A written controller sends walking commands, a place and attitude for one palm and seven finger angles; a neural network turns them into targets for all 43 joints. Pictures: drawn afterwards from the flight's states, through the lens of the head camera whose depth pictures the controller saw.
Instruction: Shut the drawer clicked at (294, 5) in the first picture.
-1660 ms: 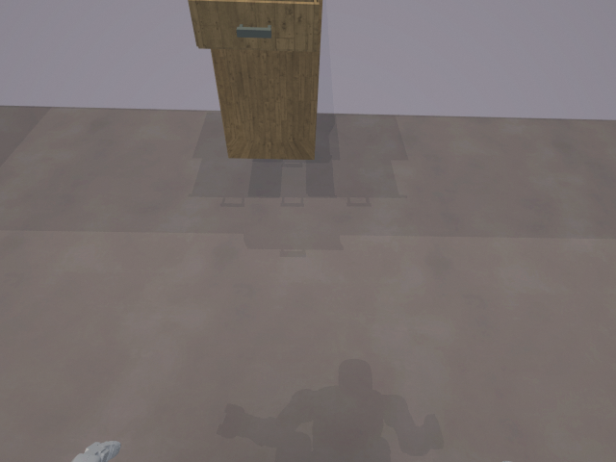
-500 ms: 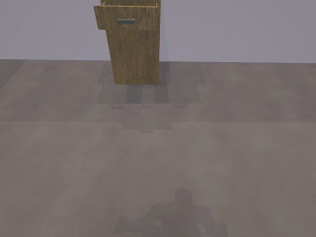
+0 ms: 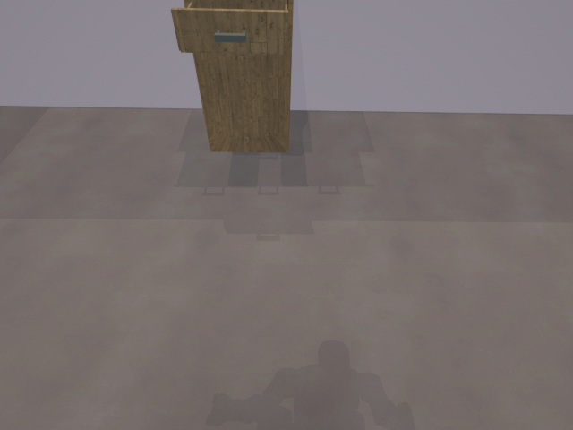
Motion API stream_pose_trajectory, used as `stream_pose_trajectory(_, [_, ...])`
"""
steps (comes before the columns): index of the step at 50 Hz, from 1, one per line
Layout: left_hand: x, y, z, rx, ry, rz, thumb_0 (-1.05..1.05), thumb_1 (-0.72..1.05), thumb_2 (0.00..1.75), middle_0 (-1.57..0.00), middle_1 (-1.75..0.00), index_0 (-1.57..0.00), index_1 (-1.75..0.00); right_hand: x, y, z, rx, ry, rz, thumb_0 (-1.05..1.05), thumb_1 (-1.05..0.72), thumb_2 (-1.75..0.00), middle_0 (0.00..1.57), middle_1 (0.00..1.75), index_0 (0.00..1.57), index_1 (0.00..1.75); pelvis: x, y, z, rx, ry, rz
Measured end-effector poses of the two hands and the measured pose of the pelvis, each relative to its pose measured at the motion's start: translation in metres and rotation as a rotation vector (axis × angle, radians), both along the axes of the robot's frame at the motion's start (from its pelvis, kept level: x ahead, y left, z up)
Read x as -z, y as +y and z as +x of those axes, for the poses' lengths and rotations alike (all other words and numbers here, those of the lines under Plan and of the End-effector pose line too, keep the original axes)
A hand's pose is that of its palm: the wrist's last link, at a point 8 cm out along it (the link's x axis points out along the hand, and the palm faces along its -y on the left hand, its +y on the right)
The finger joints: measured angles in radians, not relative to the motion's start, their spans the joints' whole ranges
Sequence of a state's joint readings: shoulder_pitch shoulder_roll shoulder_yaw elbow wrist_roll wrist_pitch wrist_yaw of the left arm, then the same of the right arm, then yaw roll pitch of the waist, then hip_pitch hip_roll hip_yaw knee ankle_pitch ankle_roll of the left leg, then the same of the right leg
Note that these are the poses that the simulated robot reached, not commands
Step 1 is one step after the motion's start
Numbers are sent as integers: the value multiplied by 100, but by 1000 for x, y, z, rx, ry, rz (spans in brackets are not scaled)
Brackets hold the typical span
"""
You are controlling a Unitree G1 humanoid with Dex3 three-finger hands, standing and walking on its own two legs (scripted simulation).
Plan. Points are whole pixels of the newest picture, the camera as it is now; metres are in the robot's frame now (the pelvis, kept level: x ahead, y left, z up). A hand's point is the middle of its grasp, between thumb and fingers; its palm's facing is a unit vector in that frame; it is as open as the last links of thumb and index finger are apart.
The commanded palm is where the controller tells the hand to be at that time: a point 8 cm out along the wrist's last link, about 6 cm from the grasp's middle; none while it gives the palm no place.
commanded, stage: walk to a spot facing it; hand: left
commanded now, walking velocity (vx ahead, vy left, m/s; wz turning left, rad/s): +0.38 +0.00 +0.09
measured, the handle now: (230, 35) +1.35 +0.27 -0.01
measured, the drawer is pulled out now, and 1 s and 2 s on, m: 0.30 0.30 0.30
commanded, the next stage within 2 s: take the last steps up to it in 1.72 s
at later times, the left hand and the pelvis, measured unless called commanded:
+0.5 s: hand out of the picture +0.13 +0.20 -0.19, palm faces -0.02 -0.99 -0.14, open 7.4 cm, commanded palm none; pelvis +0.12 +0.03 -0.01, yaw +0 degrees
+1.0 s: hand (194, 332) +0.33 +0.20 -0.19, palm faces +0.12 -0.98 -0.16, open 7.3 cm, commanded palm none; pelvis +0.33 +0.02 -0.01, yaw +5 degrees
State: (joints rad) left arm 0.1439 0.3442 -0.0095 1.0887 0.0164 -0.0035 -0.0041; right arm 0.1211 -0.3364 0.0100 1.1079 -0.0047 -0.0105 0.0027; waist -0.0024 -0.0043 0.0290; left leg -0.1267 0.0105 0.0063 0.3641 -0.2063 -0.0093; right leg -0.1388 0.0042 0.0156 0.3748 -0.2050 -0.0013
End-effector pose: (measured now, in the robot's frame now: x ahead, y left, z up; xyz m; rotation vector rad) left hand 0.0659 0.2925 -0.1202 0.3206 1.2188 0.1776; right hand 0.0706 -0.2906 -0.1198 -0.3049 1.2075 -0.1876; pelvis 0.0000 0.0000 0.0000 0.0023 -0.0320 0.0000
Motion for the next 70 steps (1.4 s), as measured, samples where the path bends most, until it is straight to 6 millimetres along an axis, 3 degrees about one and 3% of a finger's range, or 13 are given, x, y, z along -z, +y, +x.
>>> stream_pose_trajectory(7, [14,-15,-11,-29,34,-45,0,90,90,-20,-30,-20,-30,12,17,-11,8,49,33,0,-91,-90,20,30,20,30,5,2,13,-2,11,-8])
stream_pose_trajectory(17, [48,-33,-43,-108,243,-183,0,90,90,-20,-30,-20,-30,27,82,-39,108,165,97,0,-91,-90,20,30,20,30,16,29,65,5,20,-16])
stream_pose_trajectory(22, [42,-38,10,-81,226,-206,1,90,90,-20,-30,-20,-30,16,115,-72,193,306,143,0,-91,-90,20,30,20,30,8,30,95,-2,29,-17])
stream_pose_trajectory(26, [38,-39,82,-50,138,-189,1,93,90,-20,-30,-20,-30,7,131,-88,248,442,180,0,-91,-90,20,30,20,30,7,25,123,-4,36,-16])
stream_pose_trajectory(30, [37,-46,168,4,36,-166,1,93,90,-20,-30,-19,-30,8,132,-82,294,536,209,0,-91,-90,20,30,20,30,15,14,159,2,34,-14])
stream_pose_trajectory(34, [42,-59,244,29,-108,-139,1,92,90,-20,-30,-19,-30,26,112,-47,299,574,218,1,-91,-90,20,30,21,30,33,-3,202,-17,19,-6])
stream_pose_trajectory(37, [39,-65,266,-3,-155,-142,0,92,90,-20,-30,-19,-30,38,88,13,256,498,193,1,-91,-90,20,30,20,30,33,-9,225,-35,2,-21])
stream_pose_trajectory(44, [34,-60,261,-94,-40,-143,-1,95,90,-20,-30,-20,-30,30,53,218,109,98,124,1,-92,-90,20,30,20,29,14,-3,280,-60,14,-39])
stream_pose_trajectory(49, [42,-45,254,-159,47,-172,0,94,90,-20,-30,-20,-30,10,68,339,-10,-83,110,0,-92,-90,19,30,19,29,12,12,325,-73,13,-52])
stream_pose_trajectory(53, [60,-29,253,-221,126,-203,0,92,90,-20,-30,-20,-30,8,92,410,-85,-160,90,0,-92,-90,19,30,20,29,23,35,366,-85,3,-60])
stream_pose_trajectory(56, [61,-18,265,-228,190,-209,0,92,90,-20,-30,-19,-30,9,109,431,-88,-167,88,0,-92,-90,20,30,20,29,23,47,389,-77,3,-41])
stream_pose_trajectory(59, [51,-9,295,-218,189,-209,1,91,90,-20,-30,-19,-30,10,122,428,-52,-100,101,0,-92,-90,20,30,20,29,13,54,412,-71,9,-27])
stream_pose_trajectory(70, [29,-4,458,-128,80,-185,1,92,90,-20,-30,-19,-30,15,124,385,127,224,127,0,-94,-90,20,30,20,30,0,56,503,-43,19,1])
